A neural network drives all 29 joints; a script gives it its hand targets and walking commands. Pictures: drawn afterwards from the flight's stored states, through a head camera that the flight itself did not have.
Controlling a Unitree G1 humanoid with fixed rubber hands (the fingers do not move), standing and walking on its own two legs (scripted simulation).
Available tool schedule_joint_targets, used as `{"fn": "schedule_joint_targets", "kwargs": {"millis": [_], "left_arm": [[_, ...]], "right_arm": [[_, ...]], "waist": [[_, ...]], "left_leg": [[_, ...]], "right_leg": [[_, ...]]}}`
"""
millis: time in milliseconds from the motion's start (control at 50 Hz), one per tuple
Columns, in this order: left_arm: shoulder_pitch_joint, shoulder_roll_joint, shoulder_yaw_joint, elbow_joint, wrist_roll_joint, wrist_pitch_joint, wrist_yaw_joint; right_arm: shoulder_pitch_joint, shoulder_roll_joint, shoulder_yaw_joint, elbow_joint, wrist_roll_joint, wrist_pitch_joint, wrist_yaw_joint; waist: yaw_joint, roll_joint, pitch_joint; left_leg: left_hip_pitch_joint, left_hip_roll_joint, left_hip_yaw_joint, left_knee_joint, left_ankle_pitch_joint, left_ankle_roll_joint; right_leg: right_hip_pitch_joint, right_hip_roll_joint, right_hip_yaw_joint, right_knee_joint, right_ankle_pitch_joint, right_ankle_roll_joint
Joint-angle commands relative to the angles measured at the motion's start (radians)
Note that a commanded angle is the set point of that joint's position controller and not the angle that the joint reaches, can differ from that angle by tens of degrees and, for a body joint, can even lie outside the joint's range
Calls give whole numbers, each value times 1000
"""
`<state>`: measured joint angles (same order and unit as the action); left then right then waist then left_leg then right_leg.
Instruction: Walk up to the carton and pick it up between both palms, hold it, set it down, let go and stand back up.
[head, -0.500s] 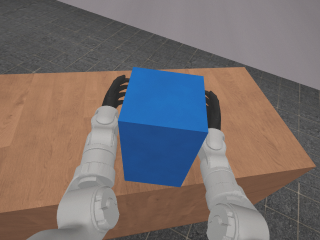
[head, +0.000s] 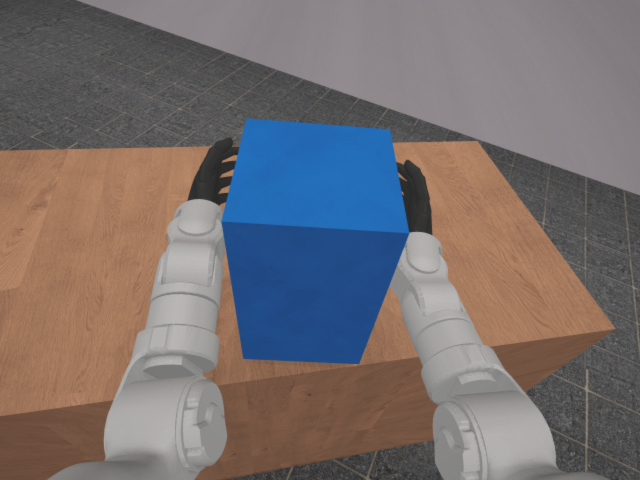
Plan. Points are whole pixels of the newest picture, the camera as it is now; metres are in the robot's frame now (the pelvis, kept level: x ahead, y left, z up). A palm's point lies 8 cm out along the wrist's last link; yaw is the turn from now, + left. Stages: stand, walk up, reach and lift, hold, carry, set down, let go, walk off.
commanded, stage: reach and lift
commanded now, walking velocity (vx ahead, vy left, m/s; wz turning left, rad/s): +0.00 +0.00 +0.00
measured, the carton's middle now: (309, 255) +0.37 +0.01 +0.07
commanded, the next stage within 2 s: none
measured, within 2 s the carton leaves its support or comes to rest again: neither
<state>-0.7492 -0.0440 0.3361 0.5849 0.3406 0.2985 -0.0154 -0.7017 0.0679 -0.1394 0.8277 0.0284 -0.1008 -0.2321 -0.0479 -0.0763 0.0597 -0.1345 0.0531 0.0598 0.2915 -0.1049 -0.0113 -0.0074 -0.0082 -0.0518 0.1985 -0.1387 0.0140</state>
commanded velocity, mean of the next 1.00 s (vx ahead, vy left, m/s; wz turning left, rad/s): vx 0.00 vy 0.00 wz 0.00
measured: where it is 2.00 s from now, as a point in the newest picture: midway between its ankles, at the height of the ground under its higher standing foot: outside the picture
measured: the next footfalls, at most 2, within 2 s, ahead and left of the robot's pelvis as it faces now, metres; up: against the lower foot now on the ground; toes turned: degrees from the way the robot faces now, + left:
none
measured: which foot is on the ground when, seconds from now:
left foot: down 0.00-1.00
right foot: down 0.00-1.00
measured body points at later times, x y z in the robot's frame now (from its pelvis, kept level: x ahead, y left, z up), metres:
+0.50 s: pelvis -0.01 +0.01 +0.00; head -0.04 +0.05 +0.44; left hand +0.41 +0.14 +0.19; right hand +0.39 -0.12 +0.19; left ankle +0.04 +0.12 -0.75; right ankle -0.02 -0.13 -0.75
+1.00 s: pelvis +0.00 -0.01 +0.00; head -0.05 +0.03 +0.44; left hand +0.40 +0.14 +0.24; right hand +0.40 -0.12 +0.23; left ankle +0.04 +0.12 -0.75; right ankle -0.02 -0.13 -0.75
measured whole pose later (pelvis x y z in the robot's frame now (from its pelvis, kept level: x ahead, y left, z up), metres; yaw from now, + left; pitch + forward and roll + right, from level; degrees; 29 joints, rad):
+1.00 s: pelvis +0.00 -0.01 +0.00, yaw +1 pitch -8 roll -1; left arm -0.87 -0.02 0.35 0.33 0.38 0.74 -0.01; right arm -0.91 0.00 -0.06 0.76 0.22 0.25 -0.23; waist -0.10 -0.08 0.02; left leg -0.05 0.05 0.04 0.31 -0.12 -0.02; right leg 0.06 -0.01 -0.06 0.26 -0.18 0.01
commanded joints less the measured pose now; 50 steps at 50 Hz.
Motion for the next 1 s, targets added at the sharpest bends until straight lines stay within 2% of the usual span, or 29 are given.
{"fn": "schedule_joint_targets", "kwargs": {"millis": [0,60,140,280,420,600,780,820,840,900,980], "left_arm": [[-562,-627,-416,-46,-92,-12,-107],[-569,-619,-391,-34,-80,27,-105],[-558,-605,-357,-47,-53,86,-108],[-560,-586,-340,-111,-24,179,-116],[-592,-585,-353,-159,-33,236,-110],[-610,-563,-336,-183,-34,290,-115],[-629,-558,-352,-238,-43,345,-127],[-629,-531,-337,-232,-52,353,-121],[-640,-534,-342,-248,-58,359,-114],[-653,-533,-369,-288,-81,382,-105],[-661,-521,-367,-292,-93,404,-111]], "right_arm": [[-695,534,320,-211,12,32,90],[-699,517,277,-175,23,77,96],[-713,484,251,-157,48,112,106],[-763,443,255,-199,88,140,120],[-824,444,280,-247,112,167,120],[-859,461,310,-269,144,214,104],[-887,469,360,-312,210,272,78],[-874,437,303,-279,209,294,83],[-879,437,298,-282,207,298,88],[-884,436,311,-281,227,320,86],[-926,447,335,-322,256,345,68]], "waist": [[-36,88,-503],[-44,100,-448],[-50,114,-399],[-53,121,-365],[-54,111,-382],[-58,81,-386],[-66,81,-384],[-55,110,-340],[-51,113,-357],[-65,113,-370],[-62,102,-391]], "left_leg": [[302,-67,0,41,180,3],[320,-61,-5,28,140,-3],[352,-59,-8,28,158,-14],[362,-62,-7,28,174,-17],[345,-66,-7,20,122,0],[314,-78,-4,15,96,22],[305,-87,-7,26,130,17],[292,-66,-10,-5,48,14],[295,-61,-10,-7,52,14],[328,-61,-12,17,119,5],[320,-71,-12,30,136,9]], "right_leg": [[-26,36,-28,15,251,32],[-70,40,-41,5,159,30],[-82,53,-57,5,127,30],[-74,64,-71,10,105,30],[-70,62,-68,12,80,30],[-27,60,-55,17,108,42],[12,64,-50,26,151,52],[-48,69,-54,8,5,37],[-52,72,-55,11,-2,33],[-45,75,-52,15,49,35],[-23,70,-45,21,91,46]]}}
